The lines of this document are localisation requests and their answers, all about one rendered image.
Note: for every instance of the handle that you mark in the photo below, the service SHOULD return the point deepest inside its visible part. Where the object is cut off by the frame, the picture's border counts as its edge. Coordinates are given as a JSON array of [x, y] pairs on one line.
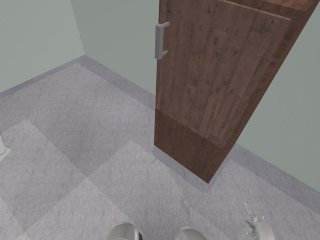
[[159, 34]]

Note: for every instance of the left robot hand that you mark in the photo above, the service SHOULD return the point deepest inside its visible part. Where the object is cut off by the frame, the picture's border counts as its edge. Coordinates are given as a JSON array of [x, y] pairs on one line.
[[3, 149]]

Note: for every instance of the robot thigh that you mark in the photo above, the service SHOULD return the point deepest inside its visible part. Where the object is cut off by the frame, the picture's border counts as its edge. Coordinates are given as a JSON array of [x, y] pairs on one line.
[[189, 234], [125, 231]]

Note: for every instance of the robot right thigh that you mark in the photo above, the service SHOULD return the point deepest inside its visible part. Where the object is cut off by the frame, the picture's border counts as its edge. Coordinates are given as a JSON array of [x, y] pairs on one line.
[[189, 234]]

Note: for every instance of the right robot hand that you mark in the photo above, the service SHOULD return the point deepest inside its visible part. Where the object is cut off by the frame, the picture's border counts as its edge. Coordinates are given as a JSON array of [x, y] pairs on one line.
[[262, 229]]

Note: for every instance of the robot left thigh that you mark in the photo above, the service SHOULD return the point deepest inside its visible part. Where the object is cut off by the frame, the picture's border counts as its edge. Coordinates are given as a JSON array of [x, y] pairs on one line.
[[125, 231]]

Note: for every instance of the cupboard door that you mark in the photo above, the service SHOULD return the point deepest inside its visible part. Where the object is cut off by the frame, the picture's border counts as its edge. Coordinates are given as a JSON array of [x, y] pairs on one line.
[[217, 50]]

